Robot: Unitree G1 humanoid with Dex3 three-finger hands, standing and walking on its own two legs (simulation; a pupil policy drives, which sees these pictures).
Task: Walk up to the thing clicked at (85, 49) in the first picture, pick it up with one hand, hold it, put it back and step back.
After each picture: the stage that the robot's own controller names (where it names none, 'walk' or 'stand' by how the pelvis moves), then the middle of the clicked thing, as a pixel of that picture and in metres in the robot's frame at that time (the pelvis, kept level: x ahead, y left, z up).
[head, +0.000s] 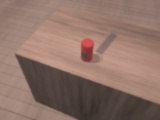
stand; (86, 50) +0.63 -0.01 -0.11
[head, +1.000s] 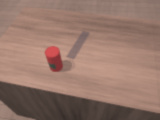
walk; (54, 59) +0.51 +0.17 -0.09
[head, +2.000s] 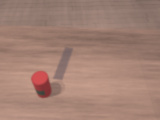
stand; (42, 85) +0.40 +0.18 -0.10
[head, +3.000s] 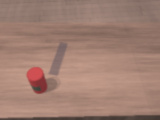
stand; (37, 81) +0.41 +0.20 -0.11
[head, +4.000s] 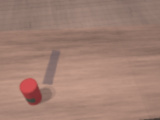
stand; (31, 92) +0.37 +0.21 -0.11
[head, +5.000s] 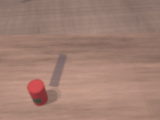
stand; (38, 93) +0.38 +0.20 -0.11
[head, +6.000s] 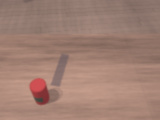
stand; (40, 92) +0.38 +0.19 -0.11
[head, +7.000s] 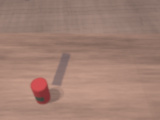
stand; (41, 91) +0.38 +0.18 -0.11
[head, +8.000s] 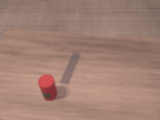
rise first; (48, 88) +0.40 +0.18 -0.11
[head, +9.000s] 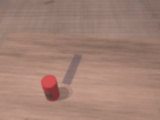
go down; (50, 88) +0.40 +0.17 -0.11
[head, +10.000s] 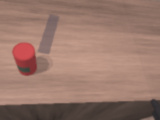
go down; (26, 60) +0.43 +0.15 -0.03
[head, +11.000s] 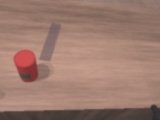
go down; (27, 67) +0.42 +0.16 -0.03
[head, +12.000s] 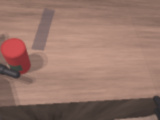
close in; (17, 57) +0.42 +0.17 +0.01
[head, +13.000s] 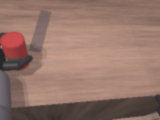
lift; (16, 52) +0.45 +0.17 +0.01
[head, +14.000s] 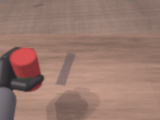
lift; (27, 70) +0.32 +0.16 +0.15
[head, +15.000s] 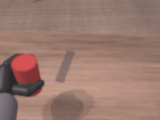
hold; (28, 76) +0.32 +0.17 +0.12
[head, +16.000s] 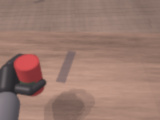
hold; (30, 75) +0.32 +0.17 +0.11
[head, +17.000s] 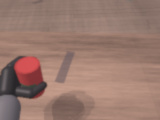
hold; (31, 78) +0.32 +0.16 +0.11
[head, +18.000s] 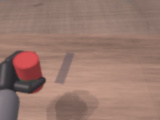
crouch; (30, 73) +0.32 +0.16 +0.13
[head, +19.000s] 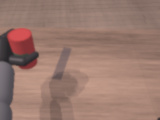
crouch; (24, 49) +0.41 +0.18 +0.13
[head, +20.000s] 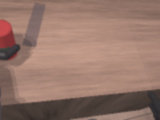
lower; (3, 41) +0.48 +0.18 +0.02
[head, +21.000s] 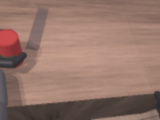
lower; (10, 50) +0.45 +0.18 +0.01
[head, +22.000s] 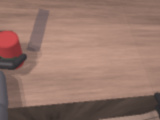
lower; (10, 51) +0.45 +0.18 +0.01
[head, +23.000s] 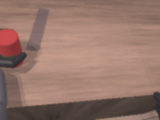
lower; (10, 49) +0.45 +0.18 +0.01
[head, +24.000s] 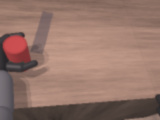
open; (18, 55) +0.44 +0.16 +0.00
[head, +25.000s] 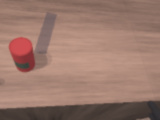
sink last; (23, 55) +0.44 +0.16 -0.01
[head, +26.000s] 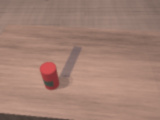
sink last; (50, 76) +0.44 +0.17 -0.05
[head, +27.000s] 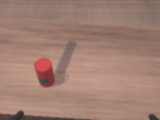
stand; (45, 73) +0.43 +0.16 -0.04
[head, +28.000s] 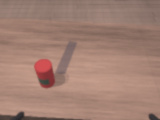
stand; (45, 74) +0.43 +0.17 -0.04
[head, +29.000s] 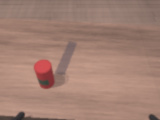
stand; (45, 74) +0.42 +0.17 -0.04
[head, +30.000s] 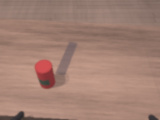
stand; (45, 74) +0.42 +0.17 -0.04
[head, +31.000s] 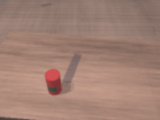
stand; (53, 82) +0.43 +0.16 -0.10
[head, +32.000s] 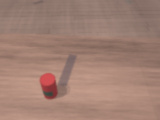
stand; (49, 86) +0.41 +0.17 -0.11
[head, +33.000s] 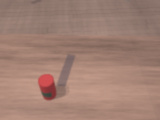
stand; (47, 87) +0.40 +0.18 -0.11
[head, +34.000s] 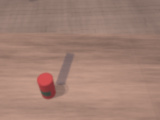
stand; (47, 86) +0.40 +0.18 -0.11
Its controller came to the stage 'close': yes
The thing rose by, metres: 0.23
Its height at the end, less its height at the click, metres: +0.00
